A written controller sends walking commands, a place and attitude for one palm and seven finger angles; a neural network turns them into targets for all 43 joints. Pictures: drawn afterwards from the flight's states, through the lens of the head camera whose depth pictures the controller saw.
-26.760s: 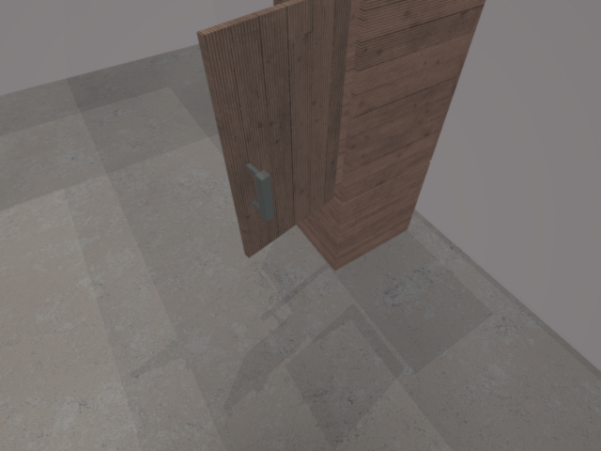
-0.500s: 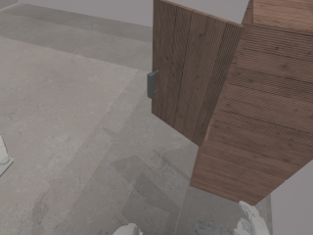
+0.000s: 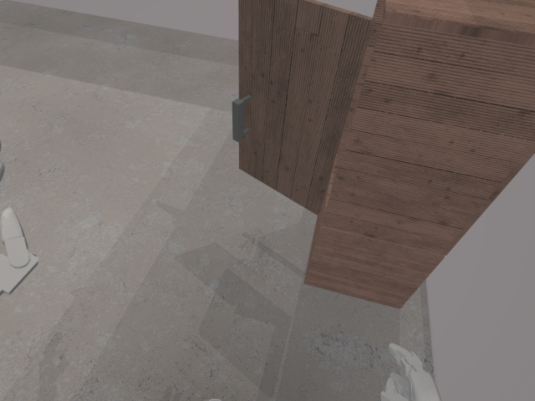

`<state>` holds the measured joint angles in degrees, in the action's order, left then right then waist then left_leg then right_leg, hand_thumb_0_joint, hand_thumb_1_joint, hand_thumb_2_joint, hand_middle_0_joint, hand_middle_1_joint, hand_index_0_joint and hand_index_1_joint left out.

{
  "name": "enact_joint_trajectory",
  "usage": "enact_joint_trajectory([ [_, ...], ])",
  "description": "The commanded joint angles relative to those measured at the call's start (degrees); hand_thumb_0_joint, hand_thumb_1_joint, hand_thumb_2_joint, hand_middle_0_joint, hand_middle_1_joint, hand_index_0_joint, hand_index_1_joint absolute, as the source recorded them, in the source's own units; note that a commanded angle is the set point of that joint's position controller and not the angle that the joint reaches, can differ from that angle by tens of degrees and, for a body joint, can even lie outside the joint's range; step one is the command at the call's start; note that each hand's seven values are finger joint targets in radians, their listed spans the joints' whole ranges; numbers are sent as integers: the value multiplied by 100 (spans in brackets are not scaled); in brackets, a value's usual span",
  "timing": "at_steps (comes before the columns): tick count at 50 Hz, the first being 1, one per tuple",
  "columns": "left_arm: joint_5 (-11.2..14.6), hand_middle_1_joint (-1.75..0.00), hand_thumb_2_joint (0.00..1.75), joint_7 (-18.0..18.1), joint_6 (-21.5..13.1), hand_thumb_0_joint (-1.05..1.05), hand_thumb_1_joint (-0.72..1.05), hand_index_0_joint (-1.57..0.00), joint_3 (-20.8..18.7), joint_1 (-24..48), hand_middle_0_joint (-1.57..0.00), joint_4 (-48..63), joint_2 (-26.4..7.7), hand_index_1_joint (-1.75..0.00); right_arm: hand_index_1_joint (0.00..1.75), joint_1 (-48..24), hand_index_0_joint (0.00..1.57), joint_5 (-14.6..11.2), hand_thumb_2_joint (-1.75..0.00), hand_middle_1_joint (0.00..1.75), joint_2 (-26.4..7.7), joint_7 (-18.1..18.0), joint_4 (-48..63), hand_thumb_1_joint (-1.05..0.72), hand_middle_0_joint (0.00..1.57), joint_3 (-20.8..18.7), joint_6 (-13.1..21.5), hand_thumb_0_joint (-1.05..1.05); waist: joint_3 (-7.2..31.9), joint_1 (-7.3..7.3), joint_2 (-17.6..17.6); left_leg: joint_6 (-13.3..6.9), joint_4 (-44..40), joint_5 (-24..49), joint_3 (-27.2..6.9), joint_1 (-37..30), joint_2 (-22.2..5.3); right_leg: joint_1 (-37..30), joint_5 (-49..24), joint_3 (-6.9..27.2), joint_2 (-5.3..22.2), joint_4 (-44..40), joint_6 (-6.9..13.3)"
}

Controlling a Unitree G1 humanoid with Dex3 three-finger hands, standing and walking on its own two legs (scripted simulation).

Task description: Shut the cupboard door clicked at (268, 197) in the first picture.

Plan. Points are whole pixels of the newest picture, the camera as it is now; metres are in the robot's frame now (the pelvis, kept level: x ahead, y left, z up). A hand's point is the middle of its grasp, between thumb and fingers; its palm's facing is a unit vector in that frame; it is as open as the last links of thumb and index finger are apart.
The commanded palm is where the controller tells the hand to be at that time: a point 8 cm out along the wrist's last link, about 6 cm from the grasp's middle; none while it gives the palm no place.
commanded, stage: stop stepping back and stand still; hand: left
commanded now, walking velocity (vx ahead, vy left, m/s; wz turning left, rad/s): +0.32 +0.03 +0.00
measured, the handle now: (242, 118) +0.88 +0.16 -0.08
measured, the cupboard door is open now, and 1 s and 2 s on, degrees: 67 67 67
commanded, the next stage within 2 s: let the arm hang, fingers relaxed in 1.30 s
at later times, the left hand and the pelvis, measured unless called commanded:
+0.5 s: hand out of the picture +0.15 +0.30 +0.19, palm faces +0.50 -0.78 -0.37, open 7.4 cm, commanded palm +0.07 +0.32 +0.19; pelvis -0.07 +0.03 +0.00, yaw -1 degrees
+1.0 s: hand (9, 279) +0.18 +0.29 +0.18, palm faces +0.44 -0.81 -0.38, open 7.4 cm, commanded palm +0.12 +0.32 +0.19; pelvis -0.04 +0.03 +0.01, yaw -3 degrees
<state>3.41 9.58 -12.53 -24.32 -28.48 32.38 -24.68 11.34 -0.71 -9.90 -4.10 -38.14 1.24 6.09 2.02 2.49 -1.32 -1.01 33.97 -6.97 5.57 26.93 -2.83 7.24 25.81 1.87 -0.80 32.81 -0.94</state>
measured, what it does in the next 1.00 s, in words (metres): steps on the spot: left foot, then right foot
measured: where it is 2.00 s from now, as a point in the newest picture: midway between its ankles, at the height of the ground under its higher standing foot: outside the picture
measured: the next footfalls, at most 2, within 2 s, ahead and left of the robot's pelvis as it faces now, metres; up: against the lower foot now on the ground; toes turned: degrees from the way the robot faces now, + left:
left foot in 0.38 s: +0.04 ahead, +0.14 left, +0.00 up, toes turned +4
right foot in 0.64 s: -0.03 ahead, -0.06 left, +0.00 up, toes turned -6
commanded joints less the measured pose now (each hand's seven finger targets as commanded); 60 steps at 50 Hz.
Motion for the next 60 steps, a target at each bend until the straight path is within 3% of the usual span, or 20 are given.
enact_joint_trajectory([
  [1,78,-30,90,73,-49,0,90,-20,-726,312,-20,479,-961,-30,30,-352,20,-92,-90,30,-916,-153,998,-90,20,-257,244,0,840,-415,1056,-350,-1092,1016,-1112,-2041,-769,998,-1250,-238,-4,461,-66],
  [4,22,-30,90,78,82,0,90,-20,-840,-79,-20,109,-1046,-30,30,-546,20,-23,-90,30,-914,-146,1054,-90,20,-241,107,0,-305,-324,1027,-56,-2447,-3312,-1403,76,-793,405,220,-571,-144,-441,143],
  [6,8,-30,90,63,106,0,90,-20,-799,-275,-20,150,-965,-30,30,-465,20,9,-90,30,-944,-163,1204,-90,20,-316,-1,0,-364,-329,1083,225,-2066,-3778,-866,673,-399,98,661,-690,-182,-641,369],
  [7,-20,-30,90,70,63,0,90,-20,-891,-213,-20,402,-1130,-30,30,-466,20,33,-90,30,-955,-135,1228,-90,20,-363,-37,0,-173,-332,920,266,-1197,-3322,-488,458,-84,276,925,-259,168,-1116,525],
  [9,-38,-30,90,94,-48,0,90,-20,-786,-325,-20,758,-1178,-30,30,-416,20,19,-90,30,-805,-58,1122,-90,20,-433,-103,0,-421,-247,-1173,266,1985,-1664,-288,428,308,1576,2496,2469,1878,-2617,1385],
  [10,-56,-30,90,123,-124,0,90,-20,-779,-127,-20,1041,-1206,-30,30,-332,20,39,-90,30,-924,-18,1054,-90,20,-463,-76,0,-626,-262,-1250,253,2839,-1431,-551,987,192,1459,1631,2556,2175,-2706,1586],
  [12,-92,-30,90,135,-279,0,90,-20,-975,149,-20,1266,-1367,-30,30,-138,20,96,-90,30,-929,24,952,-90,20,-407,78,0,-125,-340,-585,161,2376,-1430,-755,845,-156,873,129,1679,1901,-2000,1393],
  [17,-221,-30,90,279,-321,0,90,-20,-451,919,-20,672,-968,-30,30,-92,20,90,-90,30,-934,-255,818,-90,20,-466,371,0,-177,-453,391,41,-300,-1203,-36,-1719,130,1849,861,171,918,-964,676],
  [18,-208,-30,90,301,-334,0,90,-20,-483,966,-20,696,-966,-30,30,4,20,104,-90,30,-1054,-297,821,-90,20,-493,420,0,-84,-432,998,-112,-886,-1810,-607,-1951,-172,1989,770,110,668,-279,523],
  [20,-221,-30,90,307,-365,0,90,-20,-525,1033,-20,899,-944,-30,30,-42,20,61,-90,30,-1098,-272,984,-90,20,-441,472,0,-247,-430,2284,-804,-2229,-2760,-3122,-1740,-1672,2489,645,-431,-112,1863,135],
  [24,-158,-30,90,153,-277,0,90,-20,-683,423,-20,810,-958,-30,30,-153,20,135,-90,30,-854,-113,856,-90,20,-369,511,0,-102,-373,1100,-791,-2410,-3094,-2426,-555,-1509,1489,-13,-211,160,1982,111],
  [29,-127,-30,90,115,-96,0,90,-20,-672,-357,-20,809,-888,-30,30,-292,20,112,-90,30,-834,-6,986,-90,20,-289,302,0,82,-310,1243,-229,-1947,-3355,-908,433,-892,-398,-345,-906,-182,-27,177],
  [31,-151,-30,90,135,-5,0,90,-20,-804,-386,-20,583,-1020,-30,30,-280,20,128,-90,30,-754,-8,1007,-90,20,-300,119,0,21,-310,189,-44,-462,-2938,-460,675,-402,-412,223,186,375,-1114,504],
  [32,-135,-30,90,157,63,0,90,-20,-965,-449,-20,456,-1201,-30,30,-236,20,120,-90,30,-692,1,1007,-90,20,-303,35,0,-34,-302,-720,71,962,-2282,-229,778,2,97,969,1949,1398,-2021,958],
  [33,-61,-30,90,172,61,0,90,-20,-834,-67,-20,592,-1176,-30,30,-324,20,157,-90,30,-712,-4,988,-90,20,-263,14,0,-279,-267,-999,128,1765,-2009,-352,1001,117,255,345,2655,2070,-2397,1285],
  [38,-121,-30,90,209,-82,0,90,-20,-668,149,-20,200,-945,-30,30,-356,20,117,-90,30,-640,-36,902,-90,20,-206,15,0,41,-292,-402,182,1081,-1290,-315,195,10,129,-2285,949,1468,-1429,1073],
  [43,-124,-30,90,221,-161,0,90,-20,-377,688,-20,545,-846,-30,30,-388,20,81,-90,30,-756,-150,909,-90,20,-277,172,0,103,-241,-90,27,-620,-236,-140,-1436,106,542,-1987,340,1007,-1153,520],
  [46,-130,-30,90,192,-180,0,90,-20,-437,545,-20,831,-889,-30,30,-401,20,-3,-90,30,-959,-149,1056,-90,20,-383,150,0,322,-183,630,-249,-913,853,-974,-2005,-672,753,-1917,100,462,-620,-22],
  [49,-148,-30,90,138,-198,0,90,-20,-607,203,-20,973,-968,-30,30,-411,20,22,-90,30,-836,-133,1110,-90,20,-280,127,0,229,-239,1345,-233,-1202,822,-1145,-1391,-715,401,-1826,-221,257,-535,50],
  [60,44,-30,90,103,-91,0,90,-20,-847,-717,-20,708,-969,-30,30,-262,20,-33,-90,30,-815,-68,1234,-90,20,-293,-45,0,933,-319,518,1,-667,1412,-611,-1430,-476,-173,-3354,-16,449,-651,145],
])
